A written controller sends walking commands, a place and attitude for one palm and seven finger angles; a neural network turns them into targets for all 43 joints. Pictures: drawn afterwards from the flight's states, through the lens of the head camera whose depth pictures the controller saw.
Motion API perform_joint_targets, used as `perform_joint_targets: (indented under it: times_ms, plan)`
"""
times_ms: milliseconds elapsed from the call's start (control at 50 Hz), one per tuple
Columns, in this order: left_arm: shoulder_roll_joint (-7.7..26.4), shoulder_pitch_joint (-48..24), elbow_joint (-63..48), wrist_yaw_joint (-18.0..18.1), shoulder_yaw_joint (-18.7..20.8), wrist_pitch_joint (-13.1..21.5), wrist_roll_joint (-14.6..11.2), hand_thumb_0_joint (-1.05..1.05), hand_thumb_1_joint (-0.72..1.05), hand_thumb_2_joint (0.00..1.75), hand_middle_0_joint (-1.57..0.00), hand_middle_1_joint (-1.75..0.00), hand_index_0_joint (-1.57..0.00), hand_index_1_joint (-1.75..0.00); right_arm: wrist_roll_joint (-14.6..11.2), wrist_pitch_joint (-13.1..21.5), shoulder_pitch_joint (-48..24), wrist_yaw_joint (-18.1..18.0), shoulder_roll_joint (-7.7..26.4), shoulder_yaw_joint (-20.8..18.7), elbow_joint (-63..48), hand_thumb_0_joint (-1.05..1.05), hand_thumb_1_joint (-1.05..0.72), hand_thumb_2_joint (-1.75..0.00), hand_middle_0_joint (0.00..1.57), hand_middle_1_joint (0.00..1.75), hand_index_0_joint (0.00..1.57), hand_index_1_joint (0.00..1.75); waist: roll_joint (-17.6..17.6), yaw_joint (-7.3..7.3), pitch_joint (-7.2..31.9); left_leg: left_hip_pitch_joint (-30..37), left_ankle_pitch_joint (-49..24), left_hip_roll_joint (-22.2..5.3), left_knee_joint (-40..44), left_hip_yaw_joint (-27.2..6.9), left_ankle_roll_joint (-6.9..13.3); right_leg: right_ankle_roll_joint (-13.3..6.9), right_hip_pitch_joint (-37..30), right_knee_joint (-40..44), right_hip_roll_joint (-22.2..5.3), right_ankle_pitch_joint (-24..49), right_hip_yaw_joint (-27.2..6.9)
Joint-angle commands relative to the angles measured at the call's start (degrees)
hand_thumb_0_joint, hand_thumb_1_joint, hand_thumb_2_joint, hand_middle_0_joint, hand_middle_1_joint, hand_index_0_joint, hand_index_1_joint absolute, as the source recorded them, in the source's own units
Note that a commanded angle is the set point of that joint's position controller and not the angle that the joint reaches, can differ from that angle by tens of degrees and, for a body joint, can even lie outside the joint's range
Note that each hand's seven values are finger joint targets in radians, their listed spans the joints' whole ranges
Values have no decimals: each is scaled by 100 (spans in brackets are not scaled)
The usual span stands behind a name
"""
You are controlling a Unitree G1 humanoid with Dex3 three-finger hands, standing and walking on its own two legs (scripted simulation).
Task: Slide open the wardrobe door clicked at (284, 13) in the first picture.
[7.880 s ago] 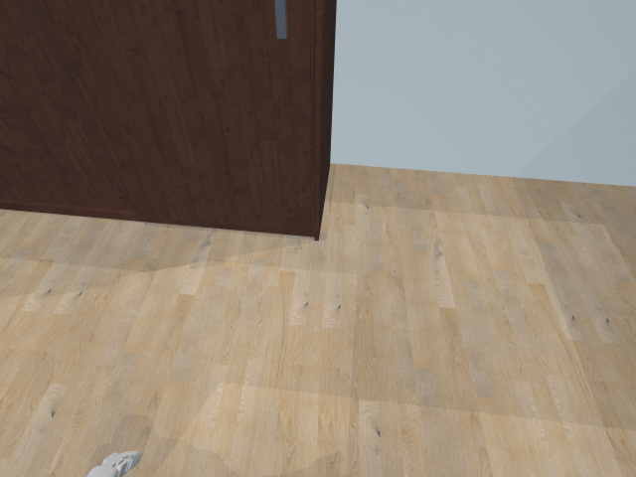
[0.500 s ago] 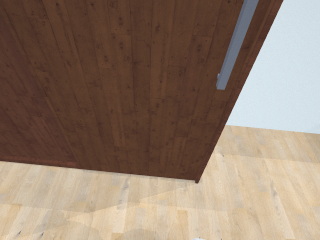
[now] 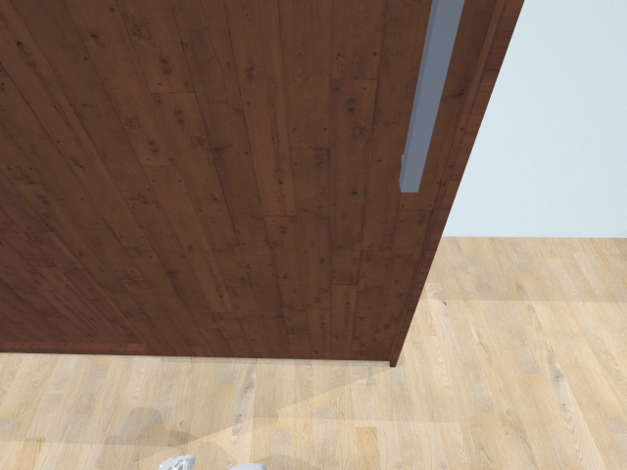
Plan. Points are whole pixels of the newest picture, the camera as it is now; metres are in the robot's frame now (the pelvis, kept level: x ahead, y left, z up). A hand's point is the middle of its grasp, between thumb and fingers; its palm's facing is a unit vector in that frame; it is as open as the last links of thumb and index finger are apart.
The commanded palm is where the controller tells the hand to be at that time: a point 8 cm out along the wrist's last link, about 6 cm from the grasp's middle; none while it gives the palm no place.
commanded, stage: come to a stop and stand still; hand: right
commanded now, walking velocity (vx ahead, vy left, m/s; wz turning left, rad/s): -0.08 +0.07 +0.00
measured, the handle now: (428, 69) +0.51 -0.13 +0.25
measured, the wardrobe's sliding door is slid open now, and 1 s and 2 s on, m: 0.00 0.00 0.00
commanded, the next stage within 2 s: look again from close up in 1.24 s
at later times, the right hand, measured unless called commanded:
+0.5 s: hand out of the picture -0.01 -0.12 -0.15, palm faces +0.11 +0.95 -0.28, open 7.3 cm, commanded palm none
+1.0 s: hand out of the picture -0.04 -0.17 -0.18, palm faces +0.08 +0.98 -0.18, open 7.4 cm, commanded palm none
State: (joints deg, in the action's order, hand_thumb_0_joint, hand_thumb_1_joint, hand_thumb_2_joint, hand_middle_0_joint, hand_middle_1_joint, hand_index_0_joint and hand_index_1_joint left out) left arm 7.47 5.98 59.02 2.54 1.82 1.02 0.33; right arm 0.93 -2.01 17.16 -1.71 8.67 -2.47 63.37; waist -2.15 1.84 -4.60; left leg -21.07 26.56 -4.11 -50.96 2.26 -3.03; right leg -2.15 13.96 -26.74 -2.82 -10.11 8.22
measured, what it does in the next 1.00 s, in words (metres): steps on the spot: left foot, then right foot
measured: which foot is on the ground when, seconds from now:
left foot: up 0.00-0.18, down 0.20-1.00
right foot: down 0.00-0.20, up 0.22-0.70, down 0.72-1.00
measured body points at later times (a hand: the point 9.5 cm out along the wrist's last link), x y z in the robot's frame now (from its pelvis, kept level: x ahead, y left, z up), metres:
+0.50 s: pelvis -0.03 +0.07 +0.01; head -0.01 +0.11 +0.46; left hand -0.03 +0.31 -0.17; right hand -0.01 -0.17 -0.12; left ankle +0.00 +0.17 -0.74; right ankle -0.07 -0.09 -0.67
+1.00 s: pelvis -0.04 +0.00 +0.00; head -0.03 +0.00 +0.45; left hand +0.01 +0.23 -0.15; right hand -0.04 -0.22 -0.16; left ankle -0.03 +0.13 -0.74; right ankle -0.07 -0.10 -0.74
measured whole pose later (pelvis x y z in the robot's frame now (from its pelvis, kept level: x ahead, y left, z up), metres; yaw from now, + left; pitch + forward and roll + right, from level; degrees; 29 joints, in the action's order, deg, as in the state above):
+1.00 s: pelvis -0.04 +0.00 +0.00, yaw -1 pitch -1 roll +0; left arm 9.6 12.1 61.8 2.0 1.1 0.6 0.0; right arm 0.6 0.0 14.9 -1.5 8.6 -0.8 64.3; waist -0.5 1.6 -2.1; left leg -11.7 13.8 -3.4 -27.2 2.6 -1.5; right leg -1.1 8.4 -25.9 0.3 -16.2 3.8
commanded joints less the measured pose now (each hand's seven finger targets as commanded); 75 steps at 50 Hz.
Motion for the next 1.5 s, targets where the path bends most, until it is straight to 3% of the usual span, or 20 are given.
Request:
perform_joint_targets:
  times_ms: [0,80,140,180,200,300,420,560,620,660,700,760,860,920,1000,1220,1240,1260,1300,1480]
  plan:
    - [1068,455,-167,51,304,-113,79,0,90,90,-20,-30,-20,-30,73,-106,483,4,366,-160,-368,0,-90,-90,20,30,20,30,987,-135,494,-287,-106,0,-633,-120,18,-818,-213,892,-1734,2147,-1165]
    - [1071,279,-237,-56,349,-165,127,0,90,90,-20,-30,-20,-30,34,-33,340,17,243,-107,-537,0,-90,-90,20,30,20,30,1512,-136,538,246,-265,40,590,118,60,-632,45,943,-1425,601,-1084]
    - [880,416,-164,-132,305,-188,63,0,90,90,-20,-30,-20,-30,54,155,729,-8,376,-73,-351,0,-90,-90,20,30,20,30,926,63,692,1365,-1358,86,2557,191,39,-166,462,290,-860,-641,-825]
    - [288,558,-324,-208,166,-265,-17,0,90,90,-20,-30,-20,-30,109,273,263,-35,1175,-123,-555,0,-90,-90,20,30,20,30,-1215,-86,215,651,-459,-1541,3991,-1880,593,410,1033,-897,4,-1790,-358]
    - [537,344,-427,-243,206,-317,19,0,90,90,-20,-30,-20,-30,86,232,73,-23,1375,-158,-730,0,-90,-90,20,30,20,30,-901,52,-14,-10,195,-1878,4346,-2090,926,374,805,-1328,-89,-1885,-602]
    - [742,916,-90,-301,276,-362,94,0,90,90,-20,-30,-20,-30,40,255,-307,-62,1141,-202,-754,0,-90,-90,20,30,20,30,-596,-113,-77,425,-623,-1419,4017,-1427,886,360,1218,-2544,19,-943,-831]
    - [755,869,-225,-295,264,-371,119,0,90,90,-20,-30,-20,-30,45,287,312,-106,1034,-241,-647,0,-90,-90,20,30,20,30,-761,167,334,1498,-1679,-1465,3644,-1245,965,553,1660,-2813,35,-858,-863]
    - [589,776,-303,-274,163,-282,42,0,90,90,-20,-30,-20,-30,128,242,315,-78,1155,-270,-558,0,-90,-90,20,30,20,30,-1143,219,483,1274,-1749,-1421,3589,-1265,1100,490,774,-1362,123,-1418,-590]
    - [511,1281,-95,-231,118,-205,13,0,90,90,-20,-30,-20,-30,88,205,-10,-61,1158,-262,-540,0,-90,-90,20,30,20,30,-1043,-85,576,750,-1583,-1088,3291,-900,831,433,-296,-155,257,-660,-388]
    - [688,1591,73,-179,105,-99,3,0,90,90,-20,-30,-20,-30,6,151,-133,-49,886,-172,-545,0,-90,-90,20,30,20,30,-142,-248,657,43,-1070,-597,2651,-523,470,371,-1265,714,-38,-134,-600]
    - [1266,1313,-100,-126,194,-84,43,0,90,90,-20,-30,-20,-30,-2,103,-62,-15,434,-70,-582,0,-90,-90,20,30,20,30,1505,-175,289,-130,-222,-2,1627,193,89,-196,-386,1498,-1456,-455,-2109]
    - [946,713,-112,-66,73,-59,75,0,90,90,-20,-30,-20,-30,68,37,-138,3,432,-19,-368,0,-90,-90,20,30,20,30,1611,-55,-316,197,-350,-59,986,27,84,-353,442,1786,-1069,-621,-1746]
    - [869,870,31,-1,34,-10,37,0,90,90,-20,-30,-20,-30,5,172,238,23,371,77,-102,0,-90,-90,20,30,20,30,856,14,130,641,-1255,-9,2378,24,53,-301,-529,716,-708,1804,-1172]
    - [685,1052,109,-27,14,34,-34,0,90,90,-20,-30,-20,-30,-6,280,252,-26,637,91,-11,0,-90,-90,20,30,20,30,346,-133,426,1277,-3059,-391,2860,-431,259,61,-482,409,-342,1365,-937]
    - [681,1097,252,-56,8,0,-1,0,90,90,-20,-30,-20,-30,-17,284,1,-25,577,141,5,0,-90,-90,20,30,20,30,-361,-188,221,989,-2503,-334,2943,-365,311,133,-599,656,-351,658,-958]
    - [610,1267,535,-57,-82,51,-2,0,90,90,-20,-30,-20,-30,-39,244,6,-52,541,157,76,0,-90,-90,20,30,20,30,286,-109,31,1227,-2064,-271,3107,-311,263,131,-349,1033,-381,341,-990]
    - [851,901,126,-114,-122,149,-29,0,90,90,-20,-30,-20,-30,35,384,392,-289,669,237,205,0,-90,-90,20,30,20,30,318,-26,117,1104,-3887,-497,2659,-528,359,216,-139,-120,-486,1521,-781]
    - [638,1276,23,-131,-120,107,30,0,90,90,-20,-30,-20,-30,-21,444,245,-220,856,192,-53,0,-90,-90,20,30,20,30,599,-217,560,1320,-2906,-584,2603,-590,501,208,-144,147,-183,100,-855]
    - [594,1450,60,-161,-160,173,86,0,90,90,-20,-30,-20,-30,-16,442,72,-109,736,230,-116,0,-90,-90,20,30,20,30,1130,-165,531,1199,-1893,-309,2451,-344,546,112,28,400,-313,489,-1036]
    - [728,1556,-55,-102,-145,130,48,0,90,90,-20,-30,-20,-30,-24,340,44,-28,523,259,-146,0,-90,-90,20,30,20,30,109,-192,-201,752,-1357,-131,2558,-320,453,-34,264,852,-343,-429,-1169]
